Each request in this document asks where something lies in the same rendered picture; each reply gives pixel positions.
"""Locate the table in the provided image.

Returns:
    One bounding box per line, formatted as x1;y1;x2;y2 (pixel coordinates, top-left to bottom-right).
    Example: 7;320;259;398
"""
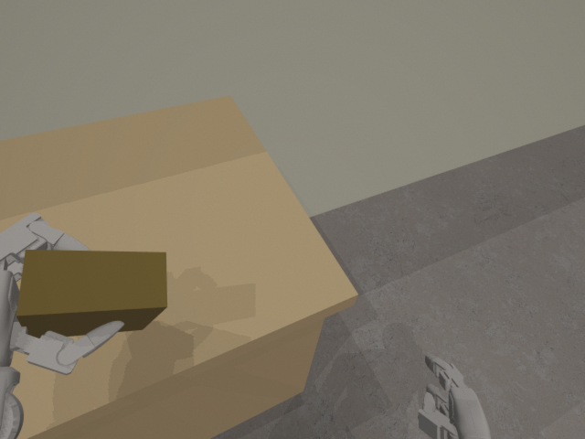
0;95;358;439

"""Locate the sponge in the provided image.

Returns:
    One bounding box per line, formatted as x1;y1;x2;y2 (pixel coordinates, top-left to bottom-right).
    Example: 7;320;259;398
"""
16;250;167;338

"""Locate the left robot forearm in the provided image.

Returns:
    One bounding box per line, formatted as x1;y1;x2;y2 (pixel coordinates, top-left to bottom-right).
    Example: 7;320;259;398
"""
0;367;24;439

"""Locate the robot right hand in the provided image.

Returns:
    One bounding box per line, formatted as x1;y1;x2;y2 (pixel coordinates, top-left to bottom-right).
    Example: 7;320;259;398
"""
419;354;491;439

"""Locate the robot left hand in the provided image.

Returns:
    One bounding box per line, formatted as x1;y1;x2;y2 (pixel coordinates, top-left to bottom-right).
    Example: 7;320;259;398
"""
0;212;124;376

